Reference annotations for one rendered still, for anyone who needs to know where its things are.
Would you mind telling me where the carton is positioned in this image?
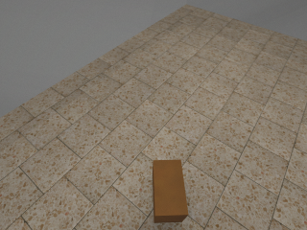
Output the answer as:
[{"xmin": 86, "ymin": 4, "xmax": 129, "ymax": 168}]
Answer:
[{"xmin": 153, "ymin": 159, "xmax": 189, "ymax": 223}]

